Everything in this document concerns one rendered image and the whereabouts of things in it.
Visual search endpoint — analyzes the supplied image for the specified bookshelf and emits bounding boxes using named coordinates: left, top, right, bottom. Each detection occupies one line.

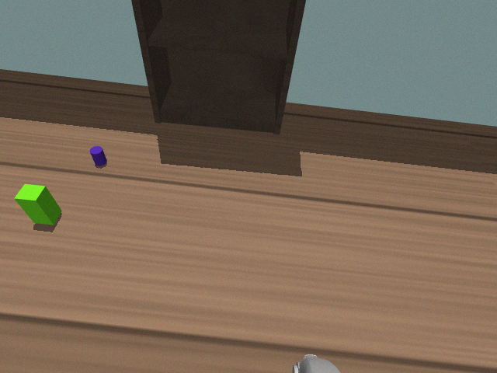
left=131, top=0, right=306, bottom=134

